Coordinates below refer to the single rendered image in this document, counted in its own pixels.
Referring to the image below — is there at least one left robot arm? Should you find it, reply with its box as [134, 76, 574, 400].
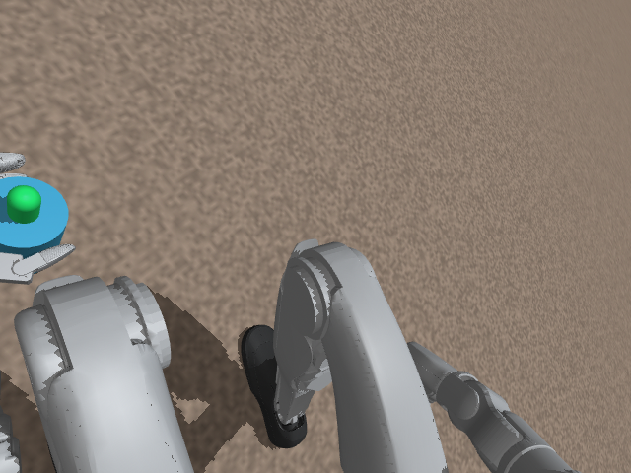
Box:
[0, 371, 22, 473]

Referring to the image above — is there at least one right robot hand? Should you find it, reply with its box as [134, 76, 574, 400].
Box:
[406, 342, 458, 404]

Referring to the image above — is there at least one right robot foot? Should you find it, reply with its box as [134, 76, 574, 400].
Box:
[241, 325, 307, 448]

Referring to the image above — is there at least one left robot hand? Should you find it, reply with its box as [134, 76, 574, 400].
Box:
[0, 153, 76, 285]

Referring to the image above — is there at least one right robot arm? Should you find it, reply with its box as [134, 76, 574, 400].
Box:
[436, 371, 582, 473]

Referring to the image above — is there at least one bottle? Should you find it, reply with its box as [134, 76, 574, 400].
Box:
[0, 176, 69, 274]

